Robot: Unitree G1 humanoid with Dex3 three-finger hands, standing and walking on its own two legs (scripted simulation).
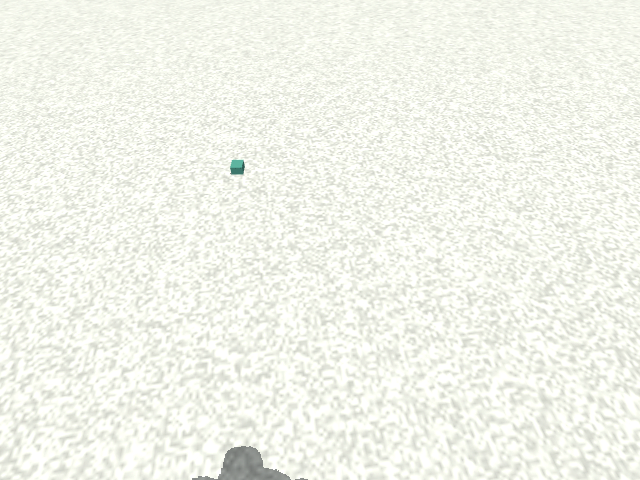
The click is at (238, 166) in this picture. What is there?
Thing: small box
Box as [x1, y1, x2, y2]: [230, 160, 244, 174]
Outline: 232,160 230,166 231,173 242,173 244,167 243,160
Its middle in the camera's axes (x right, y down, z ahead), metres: -0.42 -0.38 +2.03
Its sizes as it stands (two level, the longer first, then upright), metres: 0.068 0.061 0.044
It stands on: the floor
